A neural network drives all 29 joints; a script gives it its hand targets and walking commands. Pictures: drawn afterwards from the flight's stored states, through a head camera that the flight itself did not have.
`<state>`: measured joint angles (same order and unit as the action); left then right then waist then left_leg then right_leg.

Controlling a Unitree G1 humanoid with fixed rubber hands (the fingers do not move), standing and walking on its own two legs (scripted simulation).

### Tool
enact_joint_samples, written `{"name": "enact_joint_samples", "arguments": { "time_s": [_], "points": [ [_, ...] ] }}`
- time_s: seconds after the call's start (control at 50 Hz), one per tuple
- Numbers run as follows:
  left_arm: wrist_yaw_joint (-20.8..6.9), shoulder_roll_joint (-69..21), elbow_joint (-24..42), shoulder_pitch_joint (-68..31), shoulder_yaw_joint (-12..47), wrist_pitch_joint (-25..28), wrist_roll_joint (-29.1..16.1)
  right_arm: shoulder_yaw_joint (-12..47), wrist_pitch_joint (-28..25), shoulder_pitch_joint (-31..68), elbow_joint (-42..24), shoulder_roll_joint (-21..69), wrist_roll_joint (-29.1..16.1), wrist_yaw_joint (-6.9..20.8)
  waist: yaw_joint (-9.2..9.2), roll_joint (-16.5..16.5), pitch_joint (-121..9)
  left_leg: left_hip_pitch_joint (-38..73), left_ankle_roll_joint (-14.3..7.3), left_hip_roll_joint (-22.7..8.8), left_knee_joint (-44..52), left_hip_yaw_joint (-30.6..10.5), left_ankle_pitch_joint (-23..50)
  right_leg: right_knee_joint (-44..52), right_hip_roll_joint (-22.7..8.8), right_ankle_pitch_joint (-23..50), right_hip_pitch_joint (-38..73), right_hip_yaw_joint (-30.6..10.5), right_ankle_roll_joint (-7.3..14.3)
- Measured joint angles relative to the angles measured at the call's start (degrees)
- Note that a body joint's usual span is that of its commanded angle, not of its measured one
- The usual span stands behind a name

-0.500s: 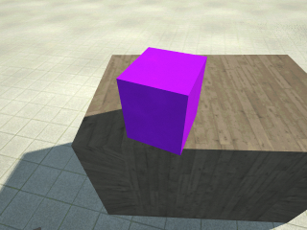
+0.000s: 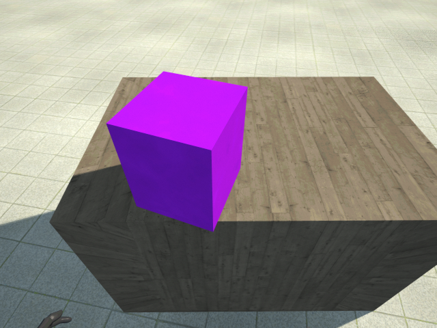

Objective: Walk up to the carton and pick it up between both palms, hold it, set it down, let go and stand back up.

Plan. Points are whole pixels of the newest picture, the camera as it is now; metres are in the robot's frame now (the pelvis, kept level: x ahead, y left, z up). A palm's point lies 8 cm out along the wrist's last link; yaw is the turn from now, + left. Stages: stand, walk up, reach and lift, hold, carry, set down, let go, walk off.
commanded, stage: walk up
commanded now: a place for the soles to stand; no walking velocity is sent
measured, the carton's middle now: (188, 150) +0.48 +0.09 +0.06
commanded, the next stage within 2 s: none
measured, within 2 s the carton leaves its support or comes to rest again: neither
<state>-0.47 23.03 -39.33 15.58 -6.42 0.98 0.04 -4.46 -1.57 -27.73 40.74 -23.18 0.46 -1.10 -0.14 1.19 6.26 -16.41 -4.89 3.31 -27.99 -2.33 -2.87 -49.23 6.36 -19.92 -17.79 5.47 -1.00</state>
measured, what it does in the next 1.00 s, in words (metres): steps to the left: right foot, then left foot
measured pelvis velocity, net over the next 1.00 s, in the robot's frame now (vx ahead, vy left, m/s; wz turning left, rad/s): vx -0.01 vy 0.10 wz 0.10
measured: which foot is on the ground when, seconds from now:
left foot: down 0.00-0.12, up 0.14-0.60, down 0.62-1.00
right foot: up 0.00-0.12, down 0.14-0.62, up 0.64-1.00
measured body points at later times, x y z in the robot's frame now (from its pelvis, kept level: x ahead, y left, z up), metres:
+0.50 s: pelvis +0.00 +0.01 -0.01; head +0.01 -0.03 +0.44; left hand -0.02 +0.37 -0.07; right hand +0.13 -0.29 -0.13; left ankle +0.09 +0.17 -0.68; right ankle -0.03 -0.13 -0.72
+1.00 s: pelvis -0.01 +0.10 +0.00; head +0.03 +0.09 +0.45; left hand +0.00 +0.44 -0.10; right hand +0.11 -0.20 -0.11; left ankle +0.14 +0.19 -0.72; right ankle +0.00 -0.01 -0.69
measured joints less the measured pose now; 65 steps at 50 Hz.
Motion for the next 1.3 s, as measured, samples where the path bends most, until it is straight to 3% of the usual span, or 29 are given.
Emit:
{"name": "enact_joint_samples", "arguments": {
  "time_s": [0.04, 0.08, 0.14, 0.2, 0.3, 0.4, 0.48, 0.56, 0.6, 0.64, 0.72, 0.78, 0.86, 0.92, 1.0, 1.06, 1.1, 1.14, 1.22, 1.3],
  "points": [
    [0.05, -0.06, 0.0, -1.06, 1.16, -0.01, 0.0, 0.0, 2.02, 0.57, -0.02, 0.02, 0.0, -0.01, 0.06, 0.13, 1.04, -1.43, 2.14, 0.2, -6.19, 0.09, -4.25, -9.49, -2.77, -11.19, -2.01, -1.19, 1.17],
    [0.0, -0.06, -0.19, 1.01, 1.63, -0.02, -0.01, 0.0, 3.2, 3.27, -0.14, 0.04, 0.19, -0.02, 0.14, -0.88, -0.19, -3.49, 3.27, -0.52, -9.27, 0.09, -7.02, -13.37, -6.33, -14.51, -1.77, -1.91, 2.8],
    [0.16, 0.69, -1.51, 6.67, 0.54, 0.02, -0.02, 0.15, 3.3, 9.49, -0.36, 0.07, 1.08, 0.03, 0.39, -1.92, -2.19, -9.96, 2.84, -0.74, -16.87, -0.35, -16.44, 0.56, -11.31, -12.13, 4.15, -2.58, 2.75],
    [1.95, 0.63, -6.02, 11.26, 0.42, 0.0, -0.01, -0.28, 3.36, 13.24, -0.3, 0.04, 1.12, 1.22, 0.31, -4.99, -0.47, -13.09, 3.18, 0.32, -30.29, -3.91, -18.97, 0.06, -9.51, -8.95, 5.17, -0.91, 1.27],
    [3.69, 0.61, -9.23, 15.57, -0.14, 0.76, -0.01, -1.96, 4.4, 12.42, -0.3, -0.25, 1.12, 3.31, 0.25, -5.18, -1.24, -13.63, 4.17, 0.93, -40.93, -4.11, -13.85, 4.21, -11.65, -7.63, 7.97, -0.87, 1.0],
    [3.72, 0.6, -8.39, 14.55, -0.1, 2.7, -0.01, -2.46, 4.67, 12.05, -0.34, -0.47, 1.12, 4.0, 0.22, -6.18, -1.2, -13.69, 4.01, 0.93, -39.1, -4.68, -11.85, 7.24, -13.52, -5.98, 7.67, -0.73, -0.45],
    [3.71, 0.6, -6.75, 13.36, -0.04, 2.96, -0.01, -2.27, 4.68, 12.55, -0.36, -0.48, 1.12, 4.22, 0.2, -6.24, -1.12, -13.72, 3.6, 0.41, -30.84, -4.72, -16.66, 7.39, -14.33, -6.31, 7.67, -0.36, -1.25],
    [3.71, 0.59, -6.25, 11.31, 0.44, 2.94, 0.0, -2.41, 4.68, 13.54, -0.34, -0.49, 1.12, 4.75, 0.18, -6.24, -1.28, -13.7, 2.12, -2.0, -22.93, -2.88, -20.12, 7.35, -15.08, -6.87, 7.93, -0.36, -2.08],
    [3.71, 0.58, -5.87, 9.19, 0.7, 2.96, 0.0, -2.98, 4.44, 13.06, -0.35, -0.59, 1.12, 4.86, 0.14, -6.18, -1.31, -12.23, 1.11, -2.52, -17.59, -1.57, -17.6, 5.45, -16.34, -7.71, 7.44, -0.33, -1.98],
    [3.7, 0.57, -4.89, 5.62, 1.1, 2.96, 0.0, -3.81, 3.7, 11.77, -0.26, -0.75, 1.12, 4.79, 0.13, -6.17, 0.51, -11.61, 2.02, -1.25, -16.99, -1.28, -8.51, -4.17, -18.04, -8.58, 4.61, -0.51, -0.2],
    [3.37, 0.63, -4.59, -0.24, 2.52, 1.87, 0.0, -1.24, 3.71, 10.39, -0.35, 0.0, 1.13, 4.79, 0.13, -5.83, 1.54, -11.6, 3.03, -0.28, -18.39, -1.3, -9.7, -18.84, -11.99, -10.23, -4.87, -1.67, 1.21],
    [2.27, 0.65, -4.58, -2.44, 2.54, 1.46, -0.01, -0.36, 3.6, 10.66, -0.37, 0.02, 1.13, 4.4, 0.18, -4.98, 1.38, -11.08, 2.75, 0.69, -12.49, -1.25, -9.84, -18.85, -8.39, -10.25, -9.99, -1.77, 1.23],
    [1.56, 0.67, -5.5, -0.5, 2.11, 0.86, -0.01, -0.26, 2.44, 11.04, -0.37, 0.05, 1.13, 3.15, 0.24, -4.86, 0.99, -10.85, 0.95, 1.21, -6.76, -1.24, -9.93, -14.25, -6.02, -10.27, -10.48, -1.86, 1.23],
    [1.19, 0.67, -7.05, 1.27, 1.68, -0.21, -0.01, -0.25, 1.83, 11.04, -0.35, 0.04, 1.13, 2.36, 0.25, -4.67, 0.94, -10.85, 0.45, 1.19, -4.8, -1.23, -7.89, -9.89, -5.92, -10.3, -8.53, -1.89, 1.24],
    [0.25, 0.68, -8.48, 3.12, 1.56, -1.09, -0.01, -0.24, 1.69, 11.1, -0.35, 0.05, 1.13, 1.77, 0.27, -4.32, 0.33, -10.86, 2.23, 1.2, -2.62, -1.21, -2.68, -3.21, -6.03, -11.6, -4.71, -1.9, 1.53],
    [-0.19, 0.62, -9.51, 5.57, 1.31, -1.21, -0.01, -0.22, 1.86, 11.73, -0.35, 0.07, 1.13, 1.74, 0.29, -4.43, -0.93, -10.85, 3.71, 1.09, -1.53, -1.23, -0.14, 8.11, -5.01, -10.94, 1.33, -1.91, 2.53],
    [-0.19, 0.36, -10.48, 7.6, 1.29, -1.25, -0.01, 0.23, 2.5, 12.48, -0.31, 0.18, 1.13, 1.7, 0.27, -5.0, -1.02, -10.77, 5.42, 0.61, -4.78, -1.64, -8.27, 11.81, -4.27, -2.68, 3.38, -1.64, 3.77],
    [0.01, 0.35, -11.09, 9.12, 1.16, -1.51, -0.01, 0.52, 2.53, 12.21, -0.28, 0.17, 1.13, 1.64, 0.3, -4.02, -1.31, -11.72, 6.2, 1.8, -15.68, -1.56, -15.67, 12.6, -5.29, -0.46, 5.13, -1.74, 4.84],
    [0.24, 0.07, -11.22, 8.33, 1.93, -1.49, -0.01, -0.65, 2.53, 10.17, -0.31, 0.11, 1.13, 1.62, 0.23, -3.57, -3.96, -11.42, 5.63, 1.96, -31.57, -1.67, -16.3, 13.74, -7.42, 0.39, 5.6, -1.64, 5.14],
    [-0.69, 0.02, -7.78, 6.45, 2.01, -1.23, -0.01, -0.66, 2.49, 8.6, -0.37, 0.08, 1.12, 1.63, 0.19, -3.66, -4.7, -8.09, 5.41, 1.54, -28.43, -1.75, -20.5, 15.4, -8.07, 0.61, 5.31, -1.56, 5.14]
  ]
}}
